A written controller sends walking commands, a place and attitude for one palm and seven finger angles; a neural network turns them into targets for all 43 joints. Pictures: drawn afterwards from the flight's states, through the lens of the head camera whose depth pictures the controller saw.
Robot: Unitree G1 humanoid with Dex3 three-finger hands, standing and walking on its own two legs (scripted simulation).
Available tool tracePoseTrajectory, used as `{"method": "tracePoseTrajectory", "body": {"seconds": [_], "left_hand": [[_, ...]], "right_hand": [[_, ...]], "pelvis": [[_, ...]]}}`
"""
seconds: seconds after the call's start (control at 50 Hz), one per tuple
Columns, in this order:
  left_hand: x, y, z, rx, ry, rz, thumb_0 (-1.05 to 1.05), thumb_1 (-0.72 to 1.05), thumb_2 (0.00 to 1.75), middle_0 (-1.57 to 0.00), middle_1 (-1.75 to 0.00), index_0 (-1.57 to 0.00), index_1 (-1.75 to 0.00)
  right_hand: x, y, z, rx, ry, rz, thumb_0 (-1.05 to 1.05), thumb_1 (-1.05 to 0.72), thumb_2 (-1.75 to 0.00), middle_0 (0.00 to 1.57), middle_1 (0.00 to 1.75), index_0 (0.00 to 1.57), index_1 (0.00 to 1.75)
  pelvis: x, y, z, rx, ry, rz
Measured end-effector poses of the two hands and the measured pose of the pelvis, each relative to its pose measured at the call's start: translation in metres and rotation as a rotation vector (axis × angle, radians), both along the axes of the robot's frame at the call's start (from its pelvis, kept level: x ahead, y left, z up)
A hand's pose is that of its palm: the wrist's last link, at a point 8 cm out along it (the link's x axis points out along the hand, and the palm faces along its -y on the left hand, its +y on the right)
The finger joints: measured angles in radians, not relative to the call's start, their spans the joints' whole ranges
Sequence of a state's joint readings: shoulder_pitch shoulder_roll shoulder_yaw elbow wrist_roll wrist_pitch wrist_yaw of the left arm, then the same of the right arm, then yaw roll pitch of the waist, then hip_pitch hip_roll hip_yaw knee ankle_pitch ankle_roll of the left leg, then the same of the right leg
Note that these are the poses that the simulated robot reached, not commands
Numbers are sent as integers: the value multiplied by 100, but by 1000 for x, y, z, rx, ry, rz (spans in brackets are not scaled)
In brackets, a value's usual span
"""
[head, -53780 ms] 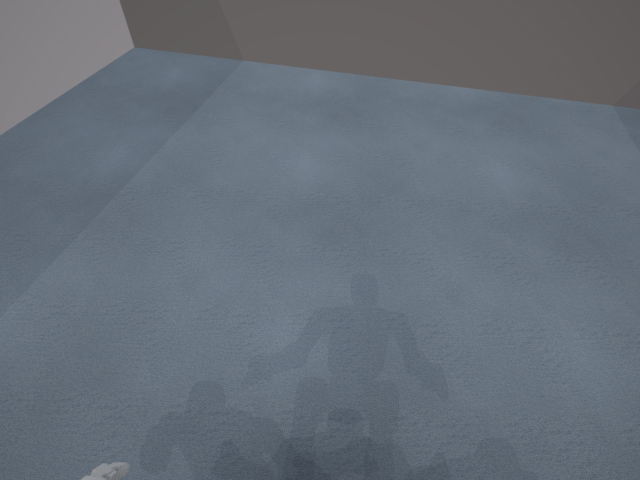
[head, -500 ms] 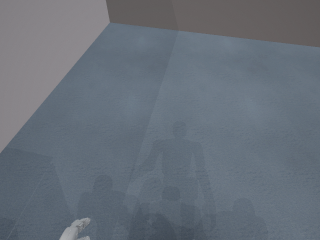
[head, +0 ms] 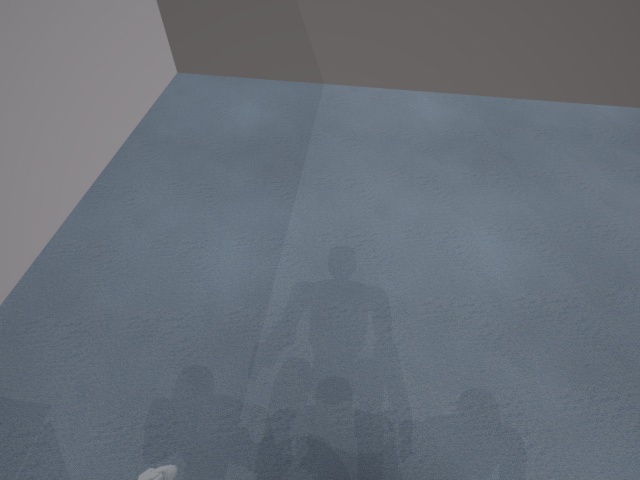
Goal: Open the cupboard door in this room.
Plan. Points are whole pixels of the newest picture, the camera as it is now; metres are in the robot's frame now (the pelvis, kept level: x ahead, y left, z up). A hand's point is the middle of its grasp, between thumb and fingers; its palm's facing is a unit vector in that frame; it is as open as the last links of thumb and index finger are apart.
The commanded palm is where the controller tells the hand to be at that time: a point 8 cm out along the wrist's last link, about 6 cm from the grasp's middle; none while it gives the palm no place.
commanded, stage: walk to a spot facing it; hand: left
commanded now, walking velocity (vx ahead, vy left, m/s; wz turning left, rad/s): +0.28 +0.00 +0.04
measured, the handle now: out of the picture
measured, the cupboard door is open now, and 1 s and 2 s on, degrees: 46 46 46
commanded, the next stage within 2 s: turn to face it in 0.02 s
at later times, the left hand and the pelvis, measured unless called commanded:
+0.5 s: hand (198, 433) +0.21 +0.19 -0.16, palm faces +0.22 -0.95 -0.20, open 7.3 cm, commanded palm none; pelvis +0.17 -0.01 +0.01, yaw +10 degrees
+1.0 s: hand (202, 431) +0.22 +0.19 -0.16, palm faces +0.50 -0.83 -0.26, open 7.4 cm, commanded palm none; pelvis +0.25 -0.04 +0.00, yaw +30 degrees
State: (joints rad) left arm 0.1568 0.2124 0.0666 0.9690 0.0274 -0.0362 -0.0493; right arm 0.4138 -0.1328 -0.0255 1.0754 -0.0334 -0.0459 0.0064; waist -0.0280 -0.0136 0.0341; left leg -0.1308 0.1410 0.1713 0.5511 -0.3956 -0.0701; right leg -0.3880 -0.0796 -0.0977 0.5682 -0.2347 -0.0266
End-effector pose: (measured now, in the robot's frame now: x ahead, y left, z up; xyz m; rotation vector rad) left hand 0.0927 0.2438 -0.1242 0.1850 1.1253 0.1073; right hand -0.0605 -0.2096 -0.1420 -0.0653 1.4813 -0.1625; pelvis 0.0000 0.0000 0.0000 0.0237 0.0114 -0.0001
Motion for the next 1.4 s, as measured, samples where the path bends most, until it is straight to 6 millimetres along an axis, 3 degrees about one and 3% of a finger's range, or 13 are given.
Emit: {"method": "tracePoseTrajectory", "body": {"seconds": [0.08,0.2,0.28,0.36,0.52,0.6,0.72,0.86,0.92,1.02,1.16,1.28,1.4], "left_hand": [[30,-15,1,1,-14,44,0,91,90,-20,-30,-20,-30],[33,-16,-3,-10,94,103,-1,94,90,-20,-30,-20,-30],[32,-9,-19,-40,182,139,-1,94,90,-20,-30,-20,-30],[43,-2,-31,-36,233,173,0,92,90,-20,-30,-20,-30],[109,-7,-4,0,71,260,0,91,90,-20,-30,-20,-30],[122,-13,-1,53,8,295,0,91,90,-20,-30,-20,-30],[112,-27,6,34,61,377,0,91,90,-20,-30,-20,-30],[84,-25,-20,-19,140,472,0,90,90,-20,-30,-20,-30],[81,-20,-21,-2,167,516,0,91,90,-20,-30,-20,-30],[97,-19,-3,34,104,584,1,91,90,-20,-30,-20,-30],[102,-38,9,99,45,655,0,91,90,-20,-30,-20,-30],[85,-65,7,30,100,727,0,91,90,-20,-30,-20,-30],[57,-74,-20,-35,142,827,0,90,90,-20,-30,-20,-30]], "right_hand": [[38,-20,-3,-13,46,6,1,-91,-89,20,30,21,30],[159,-37,24,-82,-127,57,1,-91,-89,20,30,20,29],[236,-32,25,-110,-246,127,0,-91,-89,19,30,20,29],[285,-23,20,-121,-298,175,0,-91,-89,19,30,20,29],[329,-28,14,-71,-223,294,0,-91,-89,20,30,21,30],[361,-46,2,-53,-214,319,0,-91,-89,20,30,21,30],[418,-54,22,-76,-233,392,1,-91,-89,20,30,20,29],[488,-28,27,-111,-349,534,0,-91,-89,20,30,20,29],[500,-20,29,-107,-350,584,0,-91,-89,20,30,20,29],[511,-20,24,-86,-290,655,0,-91,-89,20,30,21,30],[552,-21,6,-36,-259,710,1,-91,-89,20,30,21,30],[583,10,27,-15,-294,789,1,-91,-89,20,30,20,29],[607,51,26,-12,-382,903,0,-91,-89,20,30,20,29]], "pelvis": [[34,-7,1,-27,-17,21],[84,-10,16,-26,-2,37],[118,0,7,-46,-12,57],[143,4,-3,-37,-11,80],[169,-17,6,-49,-6,194],[185,-36,-3,-10,5,241],[209,-40,10,3,12,335],[226,-28,-4,-13,23,423],[233,-33,-2,-12,15,458],[249,-46,4,-35,2,534],[272,-63,-3,-12,-5,633],[284,-60,11,10,16,699],[285,-49,-5,-12,11,775]]}}
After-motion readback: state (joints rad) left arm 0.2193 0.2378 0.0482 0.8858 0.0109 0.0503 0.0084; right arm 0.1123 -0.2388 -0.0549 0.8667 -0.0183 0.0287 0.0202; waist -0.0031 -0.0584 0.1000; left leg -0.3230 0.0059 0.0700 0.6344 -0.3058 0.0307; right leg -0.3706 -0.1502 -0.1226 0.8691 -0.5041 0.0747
